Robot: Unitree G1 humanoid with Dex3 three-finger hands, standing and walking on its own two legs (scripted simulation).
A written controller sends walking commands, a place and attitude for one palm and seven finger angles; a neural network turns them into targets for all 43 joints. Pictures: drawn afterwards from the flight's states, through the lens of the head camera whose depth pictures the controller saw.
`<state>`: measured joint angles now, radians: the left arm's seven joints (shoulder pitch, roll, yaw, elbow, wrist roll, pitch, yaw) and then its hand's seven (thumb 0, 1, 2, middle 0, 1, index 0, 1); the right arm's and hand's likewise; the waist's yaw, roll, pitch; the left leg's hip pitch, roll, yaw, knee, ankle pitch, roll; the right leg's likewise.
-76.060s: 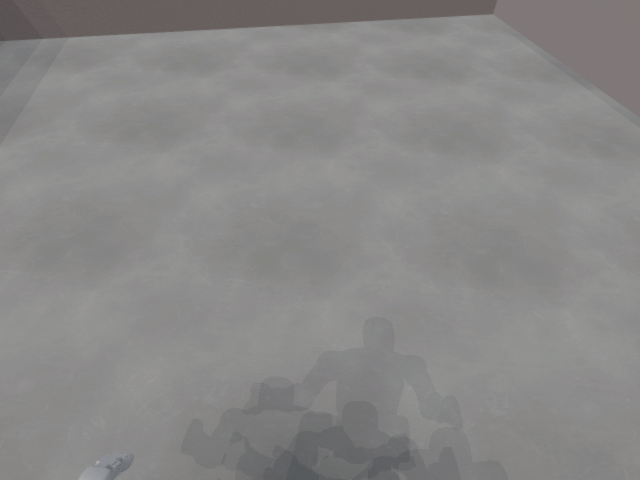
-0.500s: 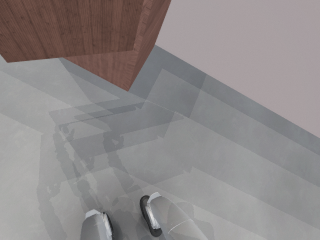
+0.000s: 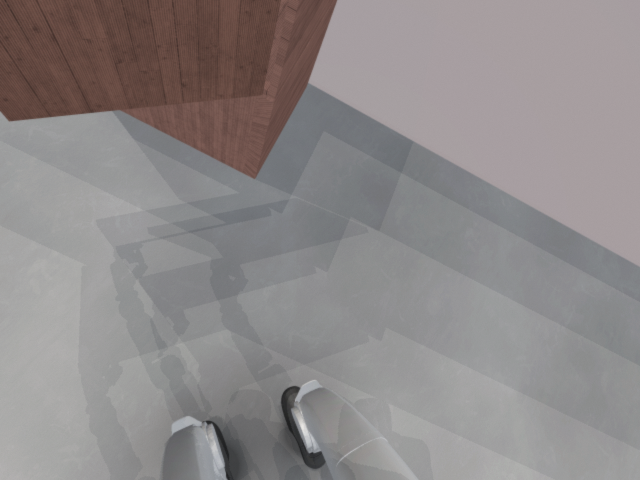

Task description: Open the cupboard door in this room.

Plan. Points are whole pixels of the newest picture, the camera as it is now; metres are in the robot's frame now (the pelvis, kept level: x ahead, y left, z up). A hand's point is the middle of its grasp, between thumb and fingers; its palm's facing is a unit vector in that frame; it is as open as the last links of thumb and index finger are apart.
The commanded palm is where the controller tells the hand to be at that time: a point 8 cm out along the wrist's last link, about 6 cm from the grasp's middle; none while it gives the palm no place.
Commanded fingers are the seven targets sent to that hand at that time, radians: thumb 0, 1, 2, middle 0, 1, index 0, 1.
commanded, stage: pull the door open along its arc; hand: left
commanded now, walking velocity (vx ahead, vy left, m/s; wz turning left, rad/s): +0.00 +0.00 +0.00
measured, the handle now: out of the picture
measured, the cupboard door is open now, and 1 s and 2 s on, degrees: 41 75 77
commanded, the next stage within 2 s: open thumb and fingers to let go in 1.08 s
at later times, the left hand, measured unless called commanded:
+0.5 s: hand out of the picture +0.57 +0.17 +0.15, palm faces +0.10 -0.99 +0.06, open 5.5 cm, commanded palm +0.52 +0.20 +0.14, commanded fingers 0.00 0.90 0.90 -0.40 -1.35 -0.40 -1.35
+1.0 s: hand (73, 97) +0.46 +0.08 +0.14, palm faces +0.51 -0.86 +0.01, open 5.5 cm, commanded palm +0.40 +0.10 +0.14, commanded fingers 0.00 0.90 0.90 -0.40 -1.35 -0.40 -1.35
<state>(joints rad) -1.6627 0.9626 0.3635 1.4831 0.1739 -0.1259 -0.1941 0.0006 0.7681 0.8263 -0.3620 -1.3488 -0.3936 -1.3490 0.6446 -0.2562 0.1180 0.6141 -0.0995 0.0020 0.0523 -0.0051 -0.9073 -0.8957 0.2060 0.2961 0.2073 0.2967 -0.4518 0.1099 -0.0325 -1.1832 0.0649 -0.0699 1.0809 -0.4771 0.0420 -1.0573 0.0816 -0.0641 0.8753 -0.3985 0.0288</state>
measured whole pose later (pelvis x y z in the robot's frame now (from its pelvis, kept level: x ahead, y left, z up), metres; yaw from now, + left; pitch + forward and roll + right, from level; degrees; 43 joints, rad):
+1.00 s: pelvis -0.02 -0.05 +0.03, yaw +5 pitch +15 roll -1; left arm -0.82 0.06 0.25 0.95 0.05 -0.27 0.58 -0.04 0.73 0.80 -0.36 -1.35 -0.38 -1.35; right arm 0.37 -0.22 -0.03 0.71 -0.07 -0.08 0.07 0.00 -0.91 -0.90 0.20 0.30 0.20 0.30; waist -0.13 0.05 -0.14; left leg -0.74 0.04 -0.04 0.87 -0.38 -0.02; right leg -0.70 0.05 -0.04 0.83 -0.39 -0.03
